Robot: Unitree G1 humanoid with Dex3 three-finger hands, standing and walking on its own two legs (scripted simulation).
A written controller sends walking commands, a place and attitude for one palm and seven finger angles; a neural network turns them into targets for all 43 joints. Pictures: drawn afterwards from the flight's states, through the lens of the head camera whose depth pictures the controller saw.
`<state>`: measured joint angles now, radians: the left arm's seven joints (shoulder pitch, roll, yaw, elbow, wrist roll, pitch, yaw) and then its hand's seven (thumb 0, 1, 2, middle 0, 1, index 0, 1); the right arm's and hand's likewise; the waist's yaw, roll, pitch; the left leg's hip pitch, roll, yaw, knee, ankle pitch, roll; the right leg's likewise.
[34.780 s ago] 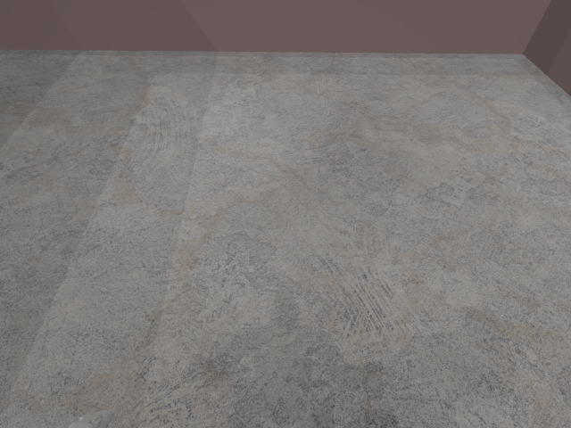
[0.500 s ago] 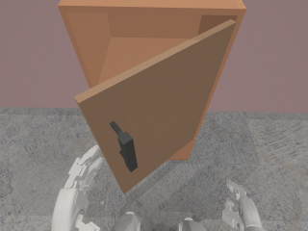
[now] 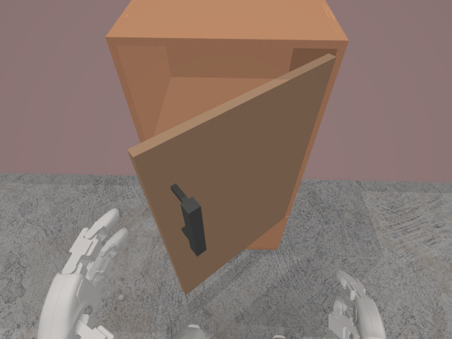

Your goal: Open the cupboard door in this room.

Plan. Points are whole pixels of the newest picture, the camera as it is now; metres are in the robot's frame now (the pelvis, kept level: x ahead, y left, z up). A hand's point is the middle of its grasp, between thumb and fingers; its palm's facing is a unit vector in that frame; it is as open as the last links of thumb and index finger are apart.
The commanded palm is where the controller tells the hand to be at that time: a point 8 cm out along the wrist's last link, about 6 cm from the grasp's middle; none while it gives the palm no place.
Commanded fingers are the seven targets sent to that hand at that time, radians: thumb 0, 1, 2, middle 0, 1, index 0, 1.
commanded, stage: draw the hand back to the body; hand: left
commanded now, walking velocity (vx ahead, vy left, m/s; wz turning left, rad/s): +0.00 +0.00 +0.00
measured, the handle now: (188, 221) +0.31 +0.09 +0.05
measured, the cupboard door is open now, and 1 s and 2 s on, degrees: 40 40 40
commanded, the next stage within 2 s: step back with the hand held close in 1.28 s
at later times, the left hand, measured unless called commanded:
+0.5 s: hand (48, 262) +0.18 +0.23 +0.16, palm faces +0.26 -0.90 -0.36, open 13.9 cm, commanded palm +0.14 +0.28 +0.19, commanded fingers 0.00 0.23 0.62 -0.18 -0.30 -0.18 -0.30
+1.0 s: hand out of the picture +0.23 +0.27 +0.25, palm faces +0.45 -0.80 -0.39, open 8.1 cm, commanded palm +0.17 +0.31 +0.25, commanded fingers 0.00 0.90 0.90 -0.20 -0.30 -0.20 -0.30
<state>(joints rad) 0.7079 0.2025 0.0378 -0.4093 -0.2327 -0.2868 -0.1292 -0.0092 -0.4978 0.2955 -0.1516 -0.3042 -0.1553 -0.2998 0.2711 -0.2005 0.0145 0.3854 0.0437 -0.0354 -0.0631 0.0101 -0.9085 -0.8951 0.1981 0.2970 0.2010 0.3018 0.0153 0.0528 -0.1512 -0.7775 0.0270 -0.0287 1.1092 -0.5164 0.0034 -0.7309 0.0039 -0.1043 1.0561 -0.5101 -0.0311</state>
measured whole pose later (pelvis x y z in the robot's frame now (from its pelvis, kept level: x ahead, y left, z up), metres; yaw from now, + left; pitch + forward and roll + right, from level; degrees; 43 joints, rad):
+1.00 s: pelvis +0.03 +0.01 +0.08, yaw -1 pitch -4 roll -1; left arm 0.46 0.36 0.35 -0.44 -0.07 -0.06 0.12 0.01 0.75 0.83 -0.20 -0.31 -0.21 -0.30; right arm 0.19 -0.23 0.03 0.62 0.00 -0.10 -0.07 0.01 -0.91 -0.90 0.20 0.30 0.20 0.30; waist 0.07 0.05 0.02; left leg -0.11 0.00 0.03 0.45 -0.27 0.02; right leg -0.09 0.00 -0.05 0.42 -0.26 -0.01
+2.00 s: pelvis -0.05 +0.02 +0.07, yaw -2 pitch -1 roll -1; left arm 0.58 0.43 0.42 -0.53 -0.03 -0.18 0.15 0.02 0.89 0.89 -0.21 -0.31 -0.22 -0.30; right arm 0.20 -0.22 -0.01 0.55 0.01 -0.02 -0.08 0.01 -0.91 -0.90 0.20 0.30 0.20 0.30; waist -0.01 0.00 0.05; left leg -0.35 0.01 0.05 0.54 -0.19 0.04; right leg -0.32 0.00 -0.03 0.49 -0.15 0.01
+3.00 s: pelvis -0.24 +0.01 +0.07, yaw -4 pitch +0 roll +0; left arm 0.54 0.45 0.45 -0.49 -0.05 -0.16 0.16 0.02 0.89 0.89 -0.21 -0.31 -0.22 -0.30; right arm 0.25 -0.20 0.00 0.64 -0.01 -0.11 -0.07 0.01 -0.91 -0.90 0.20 0.30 0.20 0.30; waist -0.06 -0.04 -0.01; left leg -0.41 -0.02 0.03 0.49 -0.17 0.02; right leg -0.19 0.02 -0.03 0.55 -0.47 -0.04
